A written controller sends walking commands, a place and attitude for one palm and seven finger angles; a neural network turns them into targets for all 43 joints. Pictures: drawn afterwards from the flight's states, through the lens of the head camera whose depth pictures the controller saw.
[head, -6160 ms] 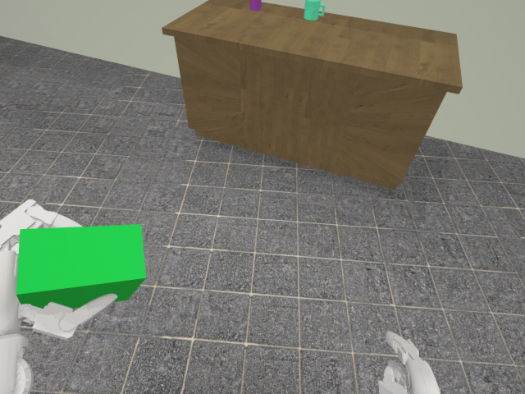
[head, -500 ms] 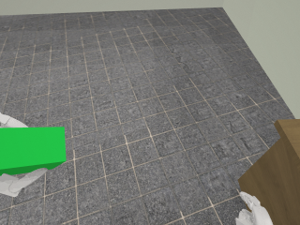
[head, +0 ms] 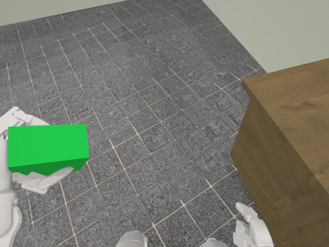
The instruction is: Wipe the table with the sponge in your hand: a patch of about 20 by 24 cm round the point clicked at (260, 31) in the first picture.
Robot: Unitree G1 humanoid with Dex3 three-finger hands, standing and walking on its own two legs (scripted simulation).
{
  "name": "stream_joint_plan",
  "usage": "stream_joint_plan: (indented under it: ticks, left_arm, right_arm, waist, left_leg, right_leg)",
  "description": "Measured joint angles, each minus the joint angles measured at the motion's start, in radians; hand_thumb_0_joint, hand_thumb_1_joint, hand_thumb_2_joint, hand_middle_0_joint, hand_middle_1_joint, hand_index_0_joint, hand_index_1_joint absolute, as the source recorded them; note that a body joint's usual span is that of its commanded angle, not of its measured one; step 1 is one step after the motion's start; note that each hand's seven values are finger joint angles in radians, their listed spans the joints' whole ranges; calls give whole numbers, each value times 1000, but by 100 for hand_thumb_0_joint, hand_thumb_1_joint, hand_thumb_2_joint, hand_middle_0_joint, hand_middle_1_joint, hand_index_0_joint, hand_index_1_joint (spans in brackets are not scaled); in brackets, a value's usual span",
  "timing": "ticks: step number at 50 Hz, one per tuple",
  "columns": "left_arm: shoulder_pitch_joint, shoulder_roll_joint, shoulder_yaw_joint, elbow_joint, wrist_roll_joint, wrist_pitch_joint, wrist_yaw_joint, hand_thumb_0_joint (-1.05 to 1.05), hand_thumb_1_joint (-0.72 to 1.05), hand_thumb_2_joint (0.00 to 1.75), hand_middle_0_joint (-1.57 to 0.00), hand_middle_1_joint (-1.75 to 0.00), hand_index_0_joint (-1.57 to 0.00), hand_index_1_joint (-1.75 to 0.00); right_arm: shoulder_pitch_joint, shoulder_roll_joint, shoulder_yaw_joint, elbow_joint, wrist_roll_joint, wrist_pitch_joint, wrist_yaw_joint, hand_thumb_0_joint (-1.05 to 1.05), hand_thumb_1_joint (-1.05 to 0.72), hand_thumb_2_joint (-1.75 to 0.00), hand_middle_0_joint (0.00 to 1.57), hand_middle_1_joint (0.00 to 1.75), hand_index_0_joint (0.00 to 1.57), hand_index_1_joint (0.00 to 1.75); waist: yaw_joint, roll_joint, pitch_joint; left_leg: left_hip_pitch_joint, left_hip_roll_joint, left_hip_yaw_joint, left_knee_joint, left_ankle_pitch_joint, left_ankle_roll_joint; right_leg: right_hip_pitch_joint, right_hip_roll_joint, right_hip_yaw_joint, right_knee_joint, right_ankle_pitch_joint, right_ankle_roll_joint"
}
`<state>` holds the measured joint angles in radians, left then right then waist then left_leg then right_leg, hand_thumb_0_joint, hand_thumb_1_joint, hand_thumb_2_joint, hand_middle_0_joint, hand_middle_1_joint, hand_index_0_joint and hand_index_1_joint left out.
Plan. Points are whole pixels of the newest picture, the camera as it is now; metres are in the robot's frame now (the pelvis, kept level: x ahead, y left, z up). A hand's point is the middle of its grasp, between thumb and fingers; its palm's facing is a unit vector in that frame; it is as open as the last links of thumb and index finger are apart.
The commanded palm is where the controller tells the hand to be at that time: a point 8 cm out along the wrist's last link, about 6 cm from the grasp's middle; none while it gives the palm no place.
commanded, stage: turn to face it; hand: left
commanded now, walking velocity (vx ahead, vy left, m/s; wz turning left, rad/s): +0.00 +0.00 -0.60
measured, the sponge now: (61, 151) +0.25 +0.21 +0.16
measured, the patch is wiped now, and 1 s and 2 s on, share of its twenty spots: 0.00 0.00 0.00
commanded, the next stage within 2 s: none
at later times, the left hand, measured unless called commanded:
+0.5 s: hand (86, 171) +0.21 +0.14 +0.18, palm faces +0.18 -0.89 -0.42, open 10.3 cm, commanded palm +0.18 +0.18 +0.20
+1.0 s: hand (202, 205) +0.16 -0.04 +0.21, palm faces -0.15 -0.82 -0.55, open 10.3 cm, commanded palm +0.14 +0.03 +0.20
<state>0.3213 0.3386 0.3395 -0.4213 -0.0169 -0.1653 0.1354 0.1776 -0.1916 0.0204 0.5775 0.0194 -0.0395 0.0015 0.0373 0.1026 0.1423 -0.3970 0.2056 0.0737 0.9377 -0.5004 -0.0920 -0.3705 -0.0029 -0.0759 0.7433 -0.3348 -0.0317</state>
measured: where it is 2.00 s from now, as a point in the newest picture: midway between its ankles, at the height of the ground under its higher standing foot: outside the picture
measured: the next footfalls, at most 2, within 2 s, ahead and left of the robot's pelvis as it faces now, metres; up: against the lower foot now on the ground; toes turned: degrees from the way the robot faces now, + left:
left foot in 0.34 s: +0.01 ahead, +0.10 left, +0.00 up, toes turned -8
right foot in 0.62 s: -0.07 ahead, -0.18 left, +0.00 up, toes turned -28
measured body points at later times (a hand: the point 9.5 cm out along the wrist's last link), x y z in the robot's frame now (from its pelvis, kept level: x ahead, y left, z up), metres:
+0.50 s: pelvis -0.06 -0.04 +0.02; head -0.05 -0.05 +0.47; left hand +0.19 +0.19 +0.21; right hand +0.05 -0.30 -0.07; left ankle -0.03 +0.11 -0.71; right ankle -0.05 -0.12 -0.66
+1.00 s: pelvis -0.15 -0.11 +0.03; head -0.12 -0.16 +0.47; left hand +0.16 +0.01 +0.24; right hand -0.17 -0.43 -0.08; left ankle -0.07 +0.05 -0.65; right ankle -0.10 -0.17 -0.71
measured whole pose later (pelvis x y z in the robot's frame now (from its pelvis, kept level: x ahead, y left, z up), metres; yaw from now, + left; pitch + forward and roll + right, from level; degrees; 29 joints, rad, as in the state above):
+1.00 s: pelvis -0.15 -0.11 +0.03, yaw -36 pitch +2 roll +4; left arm 0.56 0.43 0.43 -0.57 -0.07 -0.21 0.16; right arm 0.13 -0.30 -0.06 0.56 0.02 0.08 -0.01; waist 0.00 0.00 0.10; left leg -0.43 0.02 0.00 0.92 -0.43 -0.08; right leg -0.35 0.13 0.09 0.42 -0.08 -0.13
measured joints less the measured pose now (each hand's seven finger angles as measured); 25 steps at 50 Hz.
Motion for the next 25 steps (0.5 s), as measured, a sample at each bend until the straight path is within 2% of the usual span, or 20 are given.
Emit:
stream_joint_plan:
  ticks: [2,4,6,9,11,13,17,18,20,23,25]
  left_arm:
    - [16,-12,-14,-39,-13,5,-5,0,-52,100,-72,-136,-72,-136]
    - [84,2,-2,-107,-27,-9,-10,0,-52,100,-72,-136,-72,-136]
    - [159,38,23,-176,-33,-28,-11,0,-52,100,-72,-136,-72,-136]
    - [233,107,83,-254,-39,-60,-3,0,-52,100,-72,-136,-72,-136]
    - [254,139,122,-272,-41,-76,4,0,-52,100,-72,-136,-72,-136]
    - [256,148,143,-261,-43,-79,8,0,-52,100,-72,-136,-72,-136]
    - [228,112,126,-188,-40,-54,11,0,-52,100,-72,-136,-72,-136]
    - [215,100,115,-167,-38,-44,10,0,-52,100,-72,-136,-72,-136]
    - [194,67,89,-127,-26,-26,7,0,-52,100,-72,-136,-72,-136]
    - [172,19,44,-84,-1,4,5,0,-52,100,-72,-136,-72,-136]
    - [150,-6,10,-79,3,14,5,0,-52,100,-72,-136,-72,-136]
  right_arm:
    - [-31,-26,-12,19,-2,20,-2,2,-90,-90,21,30,20,30]
    - [-52,-45,-23,14,-5,38,-1,2,-90,-90,20,30,20,30]
    - [-53,-57,-38,-3,-7,49,0,2,-90,-90,20,30,20,30]
    - [-37,-73,-62,-22,-10,55,-1,2,-90,-90,20,30,20,30]
    - [-28,-84,-73,-28,-9,60,-1,2,-91,-90,20,30,19,30]
    - [-24,-92,-79,-30,-4,69,-1,2,-91,-90,20,30,19,30]
    - [-19,-92,-73,-43,5,87,-3,2,-91,-90,20,30,19,30]
    - [-18,-83,-69,-45,5,89,-6,2,-91,-90,20,30,19,30]
    - [-10,-64,-56,-55,3,87,-13,2,-91,-90,20,30,19,30]
    - [7,-27,-40,-59,-1,66,-17,2,-90,-90,20,30,19,30]
    - [18,-5,-27,-55,1,48,-12,2,-90,-90,20,30,19,30]
  waist:
    - [-14,-30,30]
    - [-36,-60,43]
    - [-60,-85,41]
    - [-70,-117,14]
    - [-65,-130,-13]
    - [-57,-136,-42]
    - [-48,-138,-90]
    - [-41,-152,-92]
    - [-17,-164,-93]
    - [9,-139,-99]
    - [29,-113,-94]
  left_leg:
    - [-63,-72,-31,176,-6,3]
    - [-94,-117,-36,240,22,1]
    - [-92,-143,-30,195,41,-1]
    - [-47,-162,-17,27,43,3]
    - [-9,-172,-17,-79,35,9]
    - [30,-181,-20,-171,40,16]
    - [132,-181,-8,-382,127,47]
    - [143,-184,6,-403,188,57]
    - [158,-176,37,-400,211,64]
    - [171,-135,62,-378,188,54]
    - [180,-99,76,-370,183,40]
  right_leg:
    - [-16,9,28,-23,27,-26]
    - [-23,29,60,-72,72,-35]
    - [-22,48,80,-123,113,-45]
    - [-24,72,104,-179,157,-57]
    - [-32,89,121,-200,179,-62]
    - [-42,105,138,-216,198,-65]
    - [-62,133,163,-217,224,-60]
    - [-67,132,174,-202,221,-52]
    - [-103,130,172,-79,75,-5]
    - [-163,91,103,226,-48,50]
    - [-145,48,65,271,-80,71]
